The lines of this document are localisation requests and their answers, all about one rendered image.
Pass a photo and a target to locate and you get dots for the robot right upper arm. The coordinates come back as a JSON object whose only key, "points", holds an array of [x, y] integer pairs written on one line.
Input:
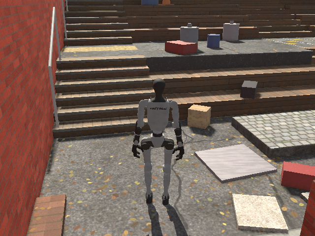
{"points": [[175, 113]]}

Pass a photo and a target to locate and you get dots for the robot left forearm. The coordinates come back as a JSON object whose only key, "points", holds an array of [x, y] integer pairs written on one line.
{"points": [[137, 134]]}

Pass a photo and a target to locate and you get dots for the robot right forearm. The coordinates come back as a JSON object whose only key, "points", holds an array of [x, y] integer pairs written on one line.
{"points": [[178, 133]]}

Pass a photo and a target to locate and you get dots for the robot right shin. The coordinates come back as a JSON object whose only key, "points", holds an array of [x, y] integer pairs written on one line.
{"points": [[166, 182]]}

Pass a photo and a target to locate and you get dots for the right robot hand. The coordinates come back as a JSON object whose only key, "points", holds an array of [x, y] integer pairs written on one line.
{"points": [[180, 155]]}

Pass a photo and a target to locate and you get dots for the left robot hand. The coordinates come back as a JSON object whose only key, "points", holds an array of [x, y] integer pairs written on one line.
{"points": [[134, 150]]}

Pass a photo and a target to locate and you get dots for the robot left upper arm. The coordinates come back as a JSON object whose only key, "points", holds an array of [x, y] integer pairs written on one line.
{"points": [[141, 112]]}

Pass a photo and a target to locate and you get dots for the right robot foot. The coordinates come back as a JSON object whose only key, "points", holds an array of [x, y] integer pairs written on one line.
{"points": [[165, 200]]}

